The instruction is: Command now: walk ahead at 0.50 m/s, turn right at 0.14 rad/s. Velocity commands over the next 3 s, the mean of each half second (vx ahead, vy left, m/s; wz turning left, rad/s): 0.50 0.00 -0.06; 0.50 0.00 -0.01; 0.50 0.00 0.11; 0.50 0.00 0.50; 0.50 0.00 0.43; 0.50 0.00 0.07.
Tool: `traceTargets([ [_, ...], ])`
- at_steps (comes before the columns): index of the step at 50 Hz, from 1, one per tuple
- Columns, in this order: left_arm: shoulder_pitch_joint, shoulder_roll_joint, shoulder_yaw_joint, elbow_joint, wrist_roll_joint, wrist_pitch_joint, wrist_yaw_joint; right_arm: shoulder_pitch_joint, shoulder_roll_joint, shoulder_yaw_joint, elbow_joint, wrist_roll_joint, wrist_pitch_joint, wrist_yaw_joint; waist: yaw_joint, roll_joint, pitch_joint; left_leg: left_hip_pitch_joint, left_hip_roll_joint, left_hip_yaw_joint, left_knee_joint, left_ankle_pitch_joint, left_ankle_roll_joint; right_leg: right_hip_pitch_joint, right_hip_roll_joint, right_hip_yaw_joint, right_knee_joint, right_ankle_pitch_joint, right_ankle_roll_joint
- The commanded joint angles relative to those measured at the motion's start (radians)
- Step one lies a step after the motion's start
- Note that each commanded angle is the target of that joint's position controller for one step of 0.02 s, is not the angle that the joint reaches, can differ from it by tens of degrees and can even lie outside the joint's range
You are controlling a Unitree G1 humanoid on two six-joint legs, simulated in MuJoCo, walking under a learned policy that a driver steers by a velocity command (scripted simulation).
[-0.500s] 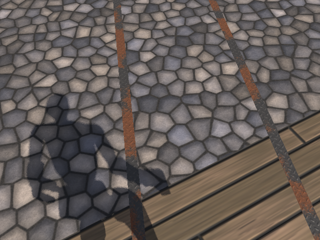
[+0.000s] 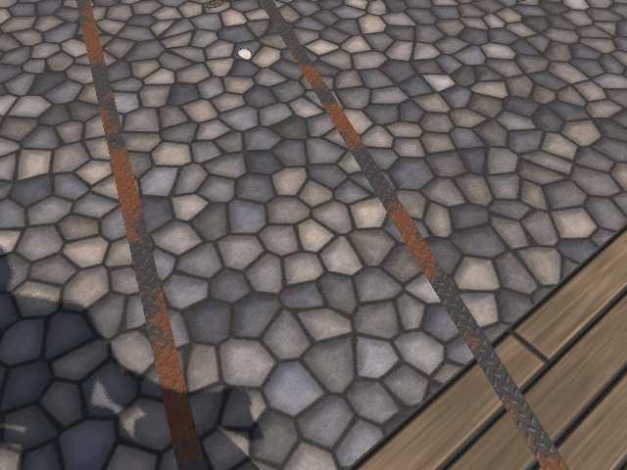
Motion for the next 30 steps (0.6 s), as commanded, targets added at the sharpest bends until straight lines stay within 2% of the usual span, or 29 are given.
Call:
traceTargets([
  [1, 0.005, 0.060, 0.019, -0.076, 0.005, -0.012, 0.002, 0.002, -0.108, -0.019, -0.043, 0.004, -0.016, -0.001, 0.018, 0.135, -0.019, 0.127, 0.260, -0.289, -0.249, 0.109, 0.181, -0.163, -0.090, 0.013, -0.069, 0.071, 0.013],
  [3, -0.056, 0.049, 0.012, -0.101, 0.011, -0.013, 0.006, 0.031, -0.140, -0.027, -0.027, 0.009, -0.014, -0.008, 0.006, 0.117, -0.010, 0.140, 0.265, -0.243, -0.268, 0.204, 0.191, -0.200, -0.101, -0.002, -0.174, 0.141, 0.031],
  [5, -0.117, 0.034, 0.006, -0.116, 0.010, -0.017, 0.003, 0.056, -0.150, -0.028, -0.015, 0.014, -0.005, -0.015, -0.013, 0.109, -0.008, 0.158, 0.251, -0.191, -0.272, 0.243, 0.174, -0.198, -0.099, -0.015, -0.301, 0.246, 0.038],
  [8, -0.211, 0.020, 0.000, -0.136, 0.003, -0.023, -0.009, 0.104, -0.160, -0.026, 0.006, 0.023, 0.007, -0.019, -0.050, 0.114, 0.011, 0.169, 0.227, -0.132, -0.264, 0.230, 0.144, -0.149, -0.072, -0.042, -0.474, 0.375, 0.040],
  [12, -0.320, 0.027, 0.000, -0.175, -0.010, -0.031, -0.030, 0.167, -0.171, -0.024, 0.036, 0.028, 0.024, -0.019, -0.085, 0.119, 0.047, 0.243, 0.270, -0.149, -0.229, 0.200, 0.137, -0.134, -0.044, -0.058, -0.588, 0.367, 0.028],
  [15, -0.321, 0.054, 0.008, -0.190, -0.010, -0.040, -0.045, 0.163, -0.193, -0.031, 0.048, 0.030, 0.040, -0.026, -0.055, 0.136, 0.045, 0.318, 0.309, -0.166, -0.164, 0.292, 0.115, -0.088, -0.024, -0.064, -0.650, 0.264, -0.010],
  [16, -0.267, 0.073, 0.017, -0.178, -0.006, -0.042, -0.044, 0.145, -0.205, -0.033, 0.046, 0.031, 0.045, -0.028, -0.015, 0.142, 0.014, 0.321, 0.301, -0.150, -0.102, 0.420, 0.103, 0.004, 0.000, -0.083, -0.677, 0.249, -0.028],
  [17, -0.147, 0.107, 0.037, -0.142, 0.000, -0.042, -0.039, 0.130, -0.199, -0.030, 0.043, 0.031, 0.048, -0.030, 0.049, 0.128, -0.059, 0.297, 0.259, -0.109, 0.035, 0.563, 0.081, 0.179, 0.026, -0.107, -0.710, 0.266, -0.056],
  [18, 0.030, 0.165, 0.059, -0.100, 0.009, -0.040, -0.028, 0.117, -0.169, -0.017, 0.025, 0.019, 0.046, -0.032, 0.124, 0.093, -0.188, 0.156, 0.212, -0.067, 0.260, 0.500, 0.047, 0.463, -0.055, -0.027, -0.670, 0.309, -0.106],
  [19, 0.160, 0.274, 0.083, -0.085, 0.030, -0.033, -0.018, 0.187, -0.070, 0.015, -0.010, 0.001, 0.027, -0.029, 0.124, -0.132, -0.341, -0.226, 0.074, -0.001, 0.653, 0.076, -0.020, 0.857, -0.317, 0.360, -0.669, 0.302, -0.235],
  [20, 0.193, 0.230, 0.072, -0.068, 0.012, -0.027, -0.023, 0.219, -0.073, 0.020, 0.003, 0.018, 0.004, -0.021, 0.121, -0.249, -0.430, -0.419, 0.017, -0.111, 0.839, -0.408, -0.030, 0.933, -0.405, 0.671, -0.812, 0.168, -0.322],
  [21, 0.131, 0.167, 0.051, -0.071, 0.006, -0.026, -0.023, 0.140, -0.164, -0.005, -0.011, 0.041, -0.007, -0.015, 0.121, -0.148, -0.269, -0.512, 0.083, -0.134, 0.907, -0.362, -0.022, 0.813, -0.363, 0.555, -0.835, 0.106, -0.273],
  [22, 0.060, 0.134, 0.038, -0.081, 0.004, -0.023, -0.023, 0.062, -0.166, -0.006, -0.030, 0.044, -0.008, -0.013, 0.099, -0.083, -0.163, -0.508, 0.130, -0.104, 0.878, -0.269, -0.016, 0.665, -0.314, 0.408, -0.854, 0.142, -0.234],
  [23, -0.002, 0.109, 0.029, -0.084, 0.008, -0.023, -0.029, 0.028, -0.149, -0.006, -0.034, 0.030, -0.003, -0.016, 0.065, -0.018, -0.088, -0.468, 0.160, -0.089, 0.814, -0.202, -0.023, 0.522, -0.266, 0.316, -0.893, 0.210, -0.214],
  [24, -0.042, 0.087, 0.022, -0.087, 0.013, -0.028, -0.033, 0.031, -0.143, -0.012, -0.032, 0.017, 0.009, -0.019, 0.031, -0.023, -0.053, -0.411, 0.186, -0.095, 0.756, -0.156, -0.030, 0.425, -0.231, 0.253, -0.930, 0.262, -0.200],
  [26, -0.063, 0.092, 0.025, -0.075, 0.013, -0.041, -0.038, 0.070, -0.100, -0.007, -0.020, 0.015, 0.033, -0.020, -0.008, -0.045, -0.040, -0.335, 0.194, -0.086, 0.712, -0.105, -0.046, 0.325, -0.206, 0.187, -0.987, 0.320, -0.207],
  [28, -0.047, 0.112, 0.032, -0.053, 0.013, -0.050, -0.034, 0.041, -0.092, -0.008, -0.032, 0.010, 0.044, -0.026, -0.016, -0.029, -0.018, -0.359, 0.197, -0.083, 0.649, -0.038, -0.062, 0.301, -0.199, 0.131, -1.015, 0.383, -0.217],
  [30, -0.016, 0.126, 0.035, -0.029, 0.012, -0.049, -0.024, -0.032, -0.085, -0.006, -0.055, 0.004, 0.043, -0.027, 0.001, -0.012, 0.003, -0.403, 0.201, -0.083, 0.538, 0.064, -0.072, 0.320, -0.192, 0.094, -1.028, 0.412, -0.211],
])
Next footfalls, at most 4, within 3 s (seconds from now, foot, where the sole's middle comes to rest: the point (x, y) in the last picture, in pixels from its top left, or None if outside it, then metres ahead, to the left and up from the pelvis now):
0.36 right None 0.35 -0.15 -0.78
0.90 left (273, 403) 0.64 0.09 -0.78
1.44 right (375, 299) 0.92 -0.16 -0.78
1.96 left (255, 235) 1.13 0.15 -0.78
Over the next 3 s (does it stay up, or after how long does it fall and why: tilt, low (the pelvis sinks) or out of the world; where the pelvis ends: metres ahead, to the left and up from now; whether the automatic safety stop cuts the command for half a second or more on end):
stays up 1.52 0.28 -0.01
